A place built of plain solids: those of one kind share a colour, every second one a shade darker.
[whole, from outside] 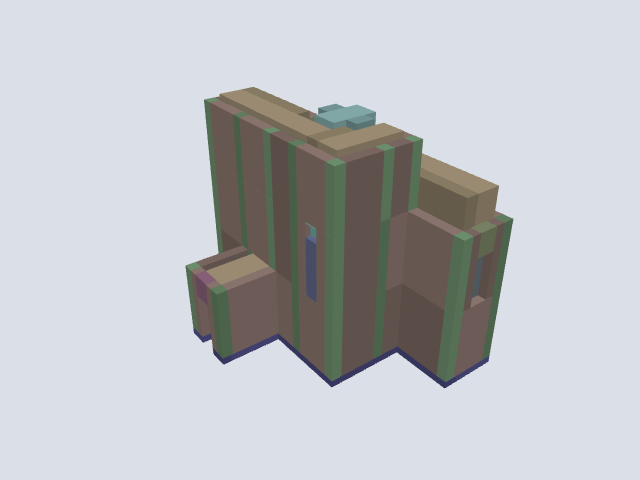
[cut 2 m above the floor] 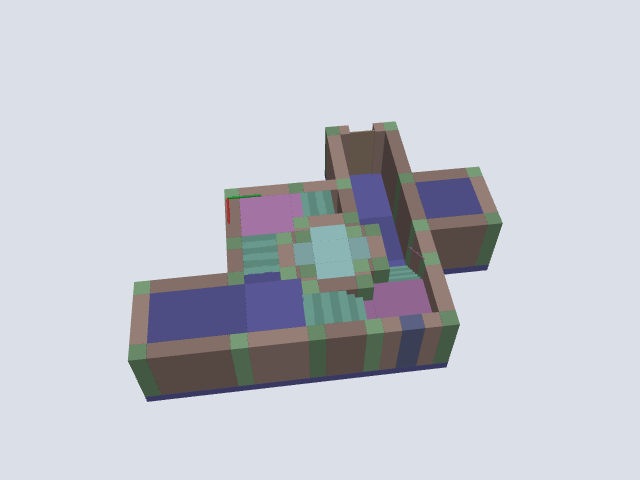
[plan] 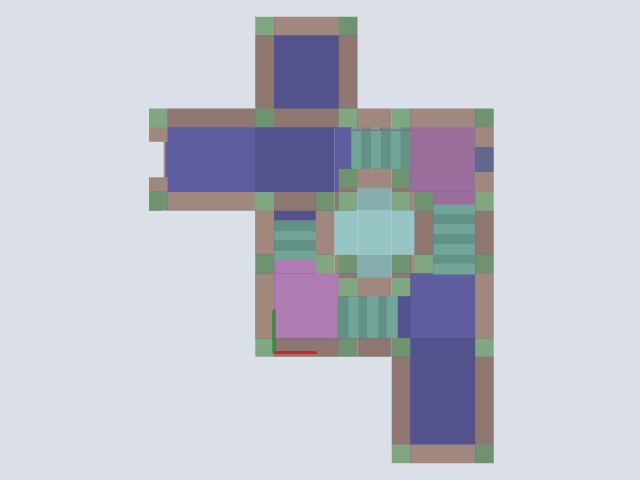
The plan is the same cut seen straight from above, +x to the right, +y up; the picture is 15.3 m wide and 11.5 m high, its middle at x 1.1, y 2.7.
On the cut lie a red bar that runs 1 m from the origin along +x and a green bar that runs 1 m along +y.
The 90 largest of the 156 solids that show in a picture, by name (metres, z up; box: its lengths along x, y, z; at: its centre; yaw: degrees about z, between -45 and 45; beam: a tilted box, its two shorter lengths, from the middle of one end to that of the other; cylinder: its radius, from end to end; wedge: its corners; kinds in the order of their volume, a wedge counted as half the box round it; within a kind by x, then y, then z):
{
 "wall_1": {"box": [2.1, 0.45, 2.99], "at": [-1.5, 3.63, 1.49]},
 "wall_2": {"box": [2.1, 0.45, 2.99], "at": [-1.5, 5.63, 1.49]},
 "wall_3": {"box": [0.45, 0.48, 2.99], "at": [-0.23, 0.59, 4.48]},
 "wall_4": {"box": [0.45, 1.55, 2.99], "at": [-0.23, 1.12, 1.49]},
 "wall_5": {"box": [0.45, 1.55, 2.53], "at": [-0.23, 1.12, 7.24]},
 "wall_6": {"box": [0.45, 0.48, 2.99], "at": [-0.23, 1.66, 4.48]},
 "wall_7": {"box": [0.45, 1.05, 2.99], "at": [-0.23, 2.88, 1.49]},
 "wall_8": {"box": [0.45, 1.05, 2.99], "at": [-0.23, 2.88, 4.48]},
 "wall_9": {"box": [0.45, 1.05, 2.53], "at": [-0.23, 2.88, 7.24]},
 "wall_10": {"box": [0.45, 1.55, 2.99], "at": [-0.23, 4.63, 4.48]},
 "wall_11": {"box": [0.45, 1.55, 2.53], "at": [-0.23, 4.63, 7.24]},
 "wall_12": {"box": [0.45, 1.75, 2.99], "at": [-0.23, 6.73, 1.49]},
 "wall_13": {"box": [0.45, 1.75, 2.99], "at": [-0.23, 6.73, 4.48]},
 "wall_14": {"box": [0.45, 1.75, 2.53], "at": [-0.23, 6.73, 7.24]},
 "wall_15": {"box": [1.0, 0.45, 2.99], "at": [0.5, 3.63, 1.49]},
 "wall_16": {"box": [1.55, 0.45, 2.99], "at": [0.78, 0.12, 1.49]},
 "wall_17": {"box": [1.55, 0.45, 2.99], "at": [0.78, 0.12, 4.48]},
 "wall_18": {"box": [1.55, 0.45, 2.53], "at": [0.78, 0.12, 7.24]},
 "wall_19": {"box": [1.55, 0.45, 2.99], "at": [0.78, 5.63, 1.49]},
 "wall_20": {"box": [1.55, 0.45, 2.99], "at": [0.78, 7.83, 1.49]},
 "wall_21": {"box": [0.45, 1.05, 2.99], "at": [1.23, 2.88, 1.49]},
 "wall_22": {"box": [0.45, 1.75, 2.99], "at": [1.77, 6.73, 1.49]},
 "wall_23": {"box": [0.82, 0.45, 2.99], "at": [2.41, 0.12, 1.49]},
 "wall_24": {"box": [0.82, 0.45, 2.99], "at": [2.41, 0.12, 4.48]},
 "wall_25": {"box": [0.82, 0.45, 2.53], "at": [2.41, 0.12, 7.24]},
 "wall_26": {"box": [0.82, 0.45, 2.99], "at": [2.41, 1.57, 1.49]},
 "wall_27": {"box": [0.82, 0.45, 2.99], "at": [2.41, 4.18, 1.49]},
 "wall_28": {"box": [0.82, 0.45, 2.99], "at": [2.41, 5.63, 1.49]},
 "wall_29": {"box": [0.45, 2.1, 2.99], "at": [3.04, -1.15, 1.49]},
 "wall_30": {"box": [0.45, 2.1, 2.99], "at": [3.04, -1.15, 4.48]},
 "wall_31": {"box": [0.45, 1.05, 2.99], "at": [3.59, 2.88, 1.49]},
 "wall_32": {"box": [1.55, 0.45, 2.99], "at": [4.04, -2.42, 1.49]},
 "wall_33": {"box": [1.55, 0.45, 2.99], "at": [4.04, 5.63, 1.49]},
 "wall_34": {"box": [0.45, 2.1, 2.99], "at": [5.04, -1.15, 1.49]},
 "wall_35": {"box": [0.45, 1.55, 2.99], "at": [5.04, 1.12, 1.49]},
 "wall_36": {"box": [0.45, 1.05, 2.99], "at": [5.04, 2.88, 1.49]},
 "wall_37": {"box": [0.45, 0.48, 2.99], "at": [5.04, 4.09, 1.49]},
 "wall_38": {"box": [0.45, 0.48, 2.99], "at": [5.04, 5.16, 1.49]},
 "floor_slab_1": {"box": [2.2, 2.45, 0.3], "at": [-1.55, 4.63, -0.15]},
 "floor_slab_2": {"box": [1.9, 8.15, 0.3], "at": [0.5, 3.98, -0.15]},
 "floor_slab_3": {"box": [1.55, 1.75, 5.97], "at": [0.78, 6.73, 2.98]},
 "floor_slab_4": {"box": [0.55, 4.65, 0.3], "at": [1.73, 5.73, -0.15]},
 "floor_slab_5": {"box": [0.55, 5.0, 0.3], "at": [3.09, -0.15, -0.15]},
 "floor_slab_6": {"box": [0.33, 1.0, 2.99], "at": [3.1, 0.85, 1.49]},
 "floor_slab_7": {"box": [1.55, 2.55, 2.99], "at": [4.04, -0.92, 1.49]},
 "floor_slab_8": {"box": [1.55, 1.55, 2.99], "at": [4.04, 1.12, 1.49]},
 "floor_slab_9": {"box": [1.9, 8.5, 0.3], "at": [4.32, 1.6, -0.15]},
 "core_fill_1": {"box": [0.55, 1.05, 8.75], "at": [1.73, 2.88, 4.38]},
 "core_fill_2": {"box": [0.82, 0.55, 8.75], "at": [2.41, 2.08, 4.38]},
 "core_fill_3": {"box": [0.82, 1.05, 8.75], "at": [2.41, 2.88, 4.38]},
 "core_fill_4": {"box": [0.82, 0.55, 8.75], "at": [2.41, 3.68, 4.38]},
 "core_fill_5": {"box": [0.55, 1.05, 8.75], "at": [3.09, 2.88, 4.38]},
 "roof_slab_1": {"box": [2.55, 1.55, 0.25], "at": [-1.27, 4.63, 2.61]},
 "roof_slab_2": {"box": [1.0, 5.7, 0.25], "at": [0.5, 4.75, 8.63]},
 "roof_slab_3": {"box": [1.55, 0.55, 1.84], "at": [0.78, 1.62, 7.83]},
 "roof_slab_4": {"box": [2.82, 1.0, 1.84], "at": [1.41, 0.85, 7.83]},
 "roof_slab_5": {"box": [0.55, 4.1, 1.64], "at": [3.54, -0.15, 6.34]},
 "roof_slab_6": {"box": [1.0, 6.05, 1.64], "at": [4.32, 0.83, 6.34]},
 "landing_slab_1": {"box": [1.0, 0.33, 4.38], "at": [0.5, 2.06, 2.19]},
 "landing_slab_2": {"box": [1.55, 1.55, 4.38], "at": [0.78, 1.12, 2.19]},
 "landing_slab_3": {"box": [1.55, 1.55, 1.39], "at": [4.04, 4.63, 0.7]},
 "tread_slab_1": {"box": [1.0, 0.27, 4.58], "at": [0.5, 2.33, 2.29]},
 "tread_slab_2": {"box": [1.0, 0.27, 4.78], "at": [0.5, 2.57, 2.39]},
 "tread_slab_3": {"box": [1.0, 0.27, 4.98], "at": [0.5, 2.81, 2.49]},
 "tread_slab_4": {"box": [1.0, 0.27, 5.17], "at": [0.5, 3.04, 2.59]},
 "tread_slab_5": {"box": [0.27, 1.0, 4.18], "at": [1.65, 0.85, 2.09]},
 "tread_slab_6": {"box": [0.27, 1.0, 3.98], "at": [1.89, 0.85, 1.99]},
 "tread_slab_7": {"box": [0.27, 1.0, 3.78], "at": [2.12, 0.85, 1.89]},
 "tread_slab_8": {"box": [0.27, 1.0, 3.58], "at": [2.36, 0.85, 1.79]},
 "tread_slab_9": {"box": [0.27, 1.0, 3.38], "at": [2.6, 0.85, 1.69]},
 "tread_slab_10": {"box": [0.27, 1.0, 3.18], "at": [2.83, 0.85, 1.59]},
 "tread_slab_11": {"box": [1.0, 0.27, 2.79], "at": [4.32, 2.0, 1.39]},
 "tread_slab_12": {"box": [1.0, 0.27, 2.59], "at": [4.32, 2.24, 1.29]},
 "tread_slab_13": {"box": [1.0, 0.27, 2.39], "at": [4.32, 2.48, 1.19]},
 "wallpost_1": {"box": [0.45, 0.45, 2.99], "at": [-2.77, 3.63, 1.49]},
 "wallpost_2": {"box": [0.45, 0.45, 2.99], "at": [-2.77, 5.63, 1.49]},
 "wallpost_3": {"box": [0.45, 0.45, 2.99], "at": [-0.23, 0.12, 1.49]},
 "wallpost_4": {"box": [0.45, 0.45, 2.99], "at": [-0.23, 2.12, 1.49]},
 "wallpost_5": {"box": [0.45, 0.45, 2.99], "at": [-0.23, 3.63, 1.49]},
 "wallpost_6": {"box": [0.45, 0.45, 2.99], "at": [-0.23, 5.63, 1.49]},
 "wallpost_7": {"box": [0.45, 0.45, 2.99], "at": [-0.23, 7.83, 1.49]},
 "wallpost_8": {"box": [0.45, 0.45, 2.99], "at": [1.23, 2.12, 1.49]},
 "wallpost_9": {"box": [0.45, 0.45, 2.99], "at": [1.23, 3.63, 1.49]},
 "wallpost_10": {"box": [0.45, 0.45, 2.99], "at": [1.77, 2.12, 1.49]},
 "wallpost_11": {"box": [0.45, 0.45, 2.99], "at": [1.77, 3.63, 1.49]},
 "wallpost_12": {"box": [0.45, 0.45, 2.99], "at": [1.77, 4.18, 1.49]},
 "wallpost_13": {"box": [0.45, 0.45, 2.99], "at": [1.77, 5.63, 1.49]},
 "wallpost_14": {"box": [0.45, 0.45, 2.99], "at": [1.77, 7.83, 1.49]},
 "wall_sill_win_1": {"box": [0.45, 0.6, 2.39], "at": [-0.23, 1.12, 4.18]},
 "wall_sill_win_2": {"box": [0.45, 0.6, 2.39], "at": [5.04, 4.63, 1.2]}
}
